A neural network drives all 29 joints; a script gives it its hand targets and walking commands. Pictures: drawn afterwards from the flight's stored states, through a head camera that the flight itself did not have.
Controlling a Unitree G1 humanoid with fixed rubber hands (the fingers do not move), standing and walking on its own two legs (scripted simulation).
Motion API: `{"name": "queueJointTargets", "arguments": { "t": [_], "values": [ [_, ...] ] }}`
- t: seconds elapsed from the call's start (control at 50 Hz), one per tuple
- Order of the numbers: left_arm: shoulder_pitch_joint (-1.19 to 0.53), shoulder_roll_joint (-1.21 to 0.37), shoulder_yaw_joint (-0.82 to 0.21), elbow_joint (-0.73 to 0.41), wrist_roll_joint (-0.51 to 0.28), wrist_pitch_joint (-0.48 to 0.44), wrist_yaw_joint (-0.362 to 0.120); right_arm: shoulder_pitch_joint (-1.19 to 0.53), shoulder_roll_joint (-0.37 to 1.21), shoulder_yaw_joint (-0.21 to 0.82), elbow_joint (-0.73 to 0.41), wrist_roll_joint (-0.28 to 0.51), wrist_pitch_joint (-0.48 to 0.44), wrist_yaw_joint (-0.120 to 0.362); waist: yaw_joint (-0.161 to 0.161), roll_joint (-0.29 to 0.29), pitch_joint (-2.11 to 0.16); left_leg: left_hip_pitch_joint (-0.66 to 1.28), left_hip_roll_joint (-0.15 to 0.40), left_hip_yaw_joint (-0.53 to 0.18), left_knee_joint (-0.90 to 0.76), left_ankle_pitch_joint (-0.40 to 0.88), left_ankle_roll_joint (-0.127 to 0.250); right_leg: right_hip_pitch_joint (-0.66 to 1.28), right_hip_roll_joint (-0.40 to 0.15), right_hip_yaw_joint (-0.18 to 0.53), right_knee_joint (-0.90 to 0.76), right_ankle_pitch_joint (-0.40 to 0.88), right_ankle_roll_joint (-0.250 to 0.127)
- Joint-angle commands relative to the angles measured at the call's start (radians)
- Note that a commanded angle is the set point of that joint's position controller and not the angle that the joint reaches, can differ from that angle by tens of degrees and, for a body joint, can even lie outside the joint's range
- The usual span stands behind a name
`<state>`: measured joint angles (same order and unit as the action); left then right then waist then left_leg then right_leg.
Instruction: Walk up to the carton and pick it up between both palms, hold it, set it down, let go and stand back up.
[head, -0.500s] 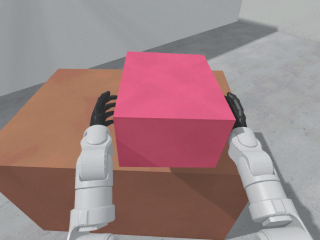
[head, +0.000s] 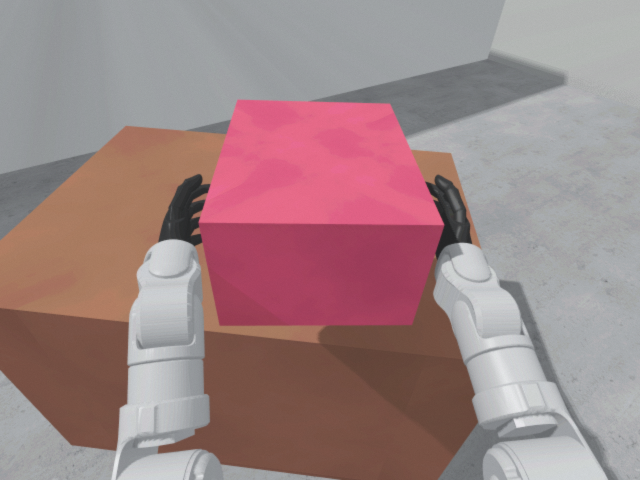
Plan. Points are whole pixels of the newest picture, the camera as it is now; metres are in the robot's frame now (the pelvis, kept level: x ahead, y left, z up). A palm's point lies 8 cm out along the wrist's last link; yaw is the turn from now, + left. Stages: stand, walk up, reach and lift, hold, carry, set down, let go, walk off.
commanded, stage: hold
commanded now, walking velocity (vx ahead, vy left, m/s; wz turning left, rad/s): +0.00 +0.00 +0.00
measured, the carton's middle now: (315, 200) +0.44 -0.01 +0.17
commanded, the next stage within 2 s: none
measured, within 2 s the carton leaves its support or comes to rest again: neither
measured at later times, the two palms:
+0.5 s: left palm (160, 247) +0.35 +0.18 +0.18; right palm (437, 234) +0.35 -0.14 +0.18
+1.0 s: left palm (177, 236) +0.36 +0.16 +0.18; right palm (448, 235) +0.36 -0.16 +0.17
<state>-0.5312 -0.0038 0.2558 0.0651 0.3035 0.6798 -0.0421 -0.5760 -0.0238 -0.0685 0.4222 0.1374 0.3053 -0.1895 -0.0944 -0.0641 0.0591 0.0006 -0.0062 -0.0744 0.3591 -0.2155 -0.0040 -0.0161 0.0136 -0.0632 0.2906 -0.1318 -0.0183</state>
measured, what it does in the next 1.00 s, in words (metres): stands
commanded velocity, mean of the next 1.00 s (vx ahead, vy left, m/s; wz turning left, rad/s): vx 0.00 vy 0.00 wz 0.00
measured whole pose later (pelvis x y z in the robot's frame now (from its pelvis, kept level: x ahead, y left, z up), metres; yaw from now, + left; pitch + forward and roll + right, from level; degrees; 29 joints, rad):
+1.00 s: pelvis +0.00 +0.01 +0.00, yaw -2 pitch -9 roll -1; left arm -0.54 -0.05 0.30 0.07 0.33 0.68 -0.03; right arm -0.61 -0.08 -0.01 0.46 0.16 0.30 -0.20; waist -0.06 -0.02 0.07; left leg 0.04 0.00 -0.03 0.34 -0.22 0.01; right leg 0.01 0.01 -0.03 0.28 -0.13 -0.01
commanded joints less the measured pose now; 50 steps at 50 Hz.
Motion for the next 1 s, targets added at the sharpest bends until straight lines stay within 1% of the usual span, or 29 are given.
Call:
{"name": "queueJointTargets", "arguments": {
  "t": [0.0, 0.04, 0.06, 0.12, 0.14, 0.2, 0.22, 0.26, 0.32, 0.36, 0.38, 0.4, 0.42, 0.46, 0.5, 0.54, 0.56, 0.58, 0.62, 0.66, 0.7, 0.72, 0.76, 0.8, 0.84, 0.9, 0.94, 0.96, 0.98],
  "values": [
    [-0.661, -0.543, -0.464, -0.068, -0.15, -0.072, -0.124, -0.808, 0.502, 0.404, -0.277, 0.088, -0.084, 0.136, 0.011, 0.101, -0.417, -0.026, -0.038, 0.082, -0.055, 0.257, -0.029, 0.195, 0.026, -0.008, -0.012, 0.126, 0.035],
    [-0.62, -0.531, -0.412, -0.039, -0.129, -0.064, -0.126, -0.8, 0.517, 0.418, -0.262, 0.089, -0.076, 0.141, 0.044, 0.061, -0.396, -0.042, -0.039, 0.09, -0.072, 0.245, -0.014, 0.224, 0.025, -0.004, -0.016, 0.135, 0.039],
    [-0.622, -0.534, -0.415, -0.061, -0.133, -0.064, -0.126, -0.798, 0.523, 0.427, -0.272, 0.092, -0.08, 0.141, 0.045, 0.056, -0.422, -0.029, -0.039, 0.092, -0.068, 0.268, -0.014, 0.234, 0.027, -0.004, -0.009, 0.156, 0.039],
    [-0.593, -0.516, -0.375, -0.04, -0.119, -0.059, -0.132, -0.801, 0.52, 0.453, -0.28, 0.103, -0.079, 0.137, 0.067, 0.011, -0.422, -0.027, -0.043, 0.094, -0.066, 0.298, -0.004, 0.266, 0.03, -0.002, -0.003, 0.219, 0.049],
    [-0.61, -0.52, -0.378, -0.065, -0.123, -0.064, -0.132, -0.802, 0.527, 0.459, -0.288, 0.105, -0.083, 0.137, 0.073, 0.008, -0.434, -0.032, -0.043, 0.091, -0.064, 0.299, -0.002, 0.273, 0.031, -0.004, 0.002, 0.228, 0.051],
    [-0.617, -0.518, -0.393, -0.086, -0.134, -0.072, -0.133, -0.824, 0.545, 0.487, -0.334, 0.117, -0.093, 0.126, 0.075, -0.011, -0.46, -0.024, -0.047, 0.092, -0.054, 0.331, 0.003, 0.291, 0.031, 0.0, 0.01, 0.3, 0.058],
    [-0.622, -0.523, -0.41, -0.104, -0.142, -0.075, -0.133, -0.795, 0.548, 0.485, -0.324, 0.113, -0.089, 0.12, 0.06, -0.009, -0.463, -0.014, -0.047, 0.09, -0.052, 0.334, 0.0, 0.292, 0.03, 0.0, 0.011, 0.317, 0.057],
    [-0.633, -0.527, -0.43, -0.127, -0.15, -0.076, -0.135, -0.795, 0.548, 0.488, -0.349, 0.115, -0.09, 0.114, 0.044, -0.005, -0.457, -0.002, -0.046, 0.084, -0.046, 0.349, -0.005, 0.283, 0.033, -0.003, 0.01, 0.319, 0.06],
    [-0.689, -0.53, -0.47, -0.138, -0.159, -0.077, -0.138, -0.774, 0.537, 0.44, -0.309, 0.094, -0.084, 0.112, 0.01, 0.045, -0.403, -0.005, -0.043, 0.085, -0.05, 0.296, -0.018, 0.232, 0.029, -0.008, -0.003, 0.224, 0.05],
    [-0.695, -0.534, -0.47, -0.125, -0.153, -0.071, -0.143, -0.743, 0.531, 0.395, -0.263, 0.072, -0.076, 0.115, -0.01, 0.075, -0.358, -0.021, -0.04, 0.086, -0.067, 0.235, -0.022, 0.206, 0.024, -0.008, -0.018, 0.152, 0.042],
    [-0.694, -0.535, -0.48, -0.119, -0.157, -0.065, -0.145, -0.729, 0.516, 0.378, -0.249, 0.064, -0.073, 0.117, -0.027, 0.09, -0.346, -0.026, -0.038, 0.086, -0.073, 0.212, -0.025, 0.196, 0.023, -0.01, -0.022, 0.125, 0.038],
    [-0.71, -0.529, -0.48, -0.115, -0.155, -0.065, -0.147, -0.732, 0.51, 0.361, -0.234, 0.062, -0.073, 0.121, -0.025, 0.113, -0.327, -0.036, -0.038, 0.088, -0.079, 0.196, -0.028, 0.187, 0.018, -0.008, -0.025, 0.1, 0.033],
    [-0.691, -0.534, -0.481, -0.104, -0.15, -0.06, -0.149, -0.71, 0.499, 0.341, -0.213, 0.047, -0.07, 0.122, -0.046, 0.119, -0.314, -0.037, -0.035, 0.085, -0.083, 0.186, -0.033, 0.186, 0.017, -0.011, -0.028, 0.083, 0.03],
    [-0.706, -0.544, -0.481, -0.091, -0.149, -0.056, -0.154, -0.716, 0.488, 0.316, -0.196, 0.043, -0.069, 0.129, -0.051, 0.143, -0.298, -0.042, -0.034, 0.087, -0.088, 0.169, -0.041, 0.169, 0.018, -0.008, -0.031, 0.052, 0.023],
    [-0.691, -0.561, -0.488, -0.09, -0.145, -0.05, -0.157, -0.721, 0.472, 0.306, -0.199, 0.045, -0.075, 0.13, -0.063, 0.166, -0.313, -0.024, -0.033, 0.085, -0.082, 0.222, -0.051, 0.175, 0.02, -0.011, -0.033, 0.065, 0.022],
    [-0.687, -0.572, -0.49, -0.082, -0.148, -0.051, -0.152, -0.738, 0.467, 0.319, -0.199, 0.055, -0.079, 0.137, -0.055, 0.17, -0.322, -0.001, -0.03, 0.082, -0.069, 0.259, -0.056, 0.156, 0.027, -0.013, -0.03, 0.062, 0.021],
    [-0.678, -0.58, -0.502, -0.102, -0.154, -0.054, -0.148, -0.746, 0.468, 0.33, -0.232, 0.062, -0.086, 0.138, -0.051, 0.169, -0.352, 0.014, -0.028, 0.078, -0.057, 0.304, -0.061, 0.159, 0.029, -0.014, -0.027, 0.087, 0.021],
    [-0.674, -0.581, -0.497, -0.106, -0.152, -0.055, -0.141, -0.767, 0.472, 0.35, -0.251, 0.075, -0.092, 0.142, -0.033, 0.164, -0.381, 0.037, -0.027, 0.078, -0.048, 0.347, -0.06, 0.16, 0.033, -0.015, -0.022, 0.11, 0.023],
    [-0.677, -0.579, -0.485, -0.105, -0.149, -0.061, -0.13, -0.793, 0.475, 0.372, -0.256, 0.089, -0.095, 0.148, -0.004, 0.153, -0.397, 0.047, -0.025, 0.078, -0.04, 0.37, -0.058, 0.151, 0.04, -0.015, -0.02, 0.107, 0.025],
    [-0.684, -0.581, -0.487, -0.124, -0.155, -0.07, -0.114, -0.817, 0.487, 0.403, -0.283, 0.098, -0.102, 0.155, 0.015, 0.123, -0.446, 0.059, -0.022, 0.075, -0.028, 0.392, -0.052, 0.151, 0.044, -0.018, -0.013, 0.119, 0.025],
    [-0.668, -0.572, -0.47, -0.117, -0.149, -0.075, -0.102, -0.83, 0.493, 0.426, -0.302, 0.104, -0.109, 0.159, 0.041, 0.093, -0.466, 0.053, -0.02, 0.078, -0.027, 0.388, -0.04, 0.158, 0.044, -0.019, -0.011, 0.129, 0.027],
    [-0.67, -0.557, -0.443, -0.083, -0.144, -0.075, -0.099, -0.857, 0.495, 0.434, -0.304, 0.11, -0.109, 0.159, 0.061, 0.07, -0.464, 0.037, -0.023, 0.083, -0.03, 0.369, -0.031, 0.162, 0.045, -0.015, -0.013, 0.129, 0.027],
    [-0.658, -0.533, -0.408, -0.064, -0.131, -0.074, -0.101, -0.851, 0.5, 0.439, -0.289, 0.105, -0.102, 0.158, 0.076, 0.028, -0.443, 0.008, -0.026, 0.089, -0.044, 0.321, -0.013, 0.191, 0.04, -0.013, -0.011, 0.132, 0.034],
    [-0.638, -0.515, -0.388, -0.06, -0.121, -0.067, -0.104, -0.83, 0.51, 0.442, -0.276, 0.105, -0.096, 0.155, 0.085, 0.007, -0.431, -0.013, -0.029, 0.093, -0.058, 0.292, 0.0, 0.225, 0.035, -0.005, -0.009, 0.154, 0.039],
    [-0.623, -0.511, -0.387, -0.066, -0.121, -0.063, -0.11, -0.815, 0.514, 0.452, -0.276, 0.11, -0.095, 0.149, 0.083, 0.002, -0.434, -0.007, -0.035, 0.096, -0.058, 0.308, -0.001, 0.247, 0.035, -0.005, -0.001, 0.195, 0.045],
    [-0.61, -0.512, -0.398, -0.086, -0.126, -0.059, -0.127, -0.776, 0.523, 0.451, -0.281, 0.106, -0.085, 0.128, 0.047, -0.009, -0.422, 0.006, -0.041, 0.093, -0.055, 0.33, -0.003, 0.276, 0.031, -0.003, -0.002, 0.274, 0.054],
    [-0.618, -0.51, -0.409, -0.114, -0.13, -0.058, -0.14, -0.742, 0.527, 0.453, -0.277, 0.11, -0.077, 0.115, 0.031, 0.008, -0.403, 0.009, -0.047, 0.093, -0.051, 0.347, -0.012, 0.292, 0.03, 0.001, 0.003, 0.313, 0.058],
    [-0.614, -0.521, -0.444, -0.146, -0.147, -0.057, -0.143, -0.734, 0.522, 0.456, -0.308, 0.114, -0.079, 0.108, 0.011, 0.019, -0.416, 0.015, -0.048, 0.089, -0.044, 0.365, -0.017, 0.294, 0.028, 0.0, 0.006, 0.336, 0.058],
    [-0.619, -0.515, -0.441, -0.148, -0.143, -0.055, -0.148, -0.724, 0.523, 0.451, -0.302, 0.112, -0.073, 0.103, 0.006, 0.027, -0.394, 0.004, -0.051, 0.089, -0.044, 0.353, -0.018, 0.297, 0.025, 0.001, 0.005, 0.333, 0.06]
  ]
}}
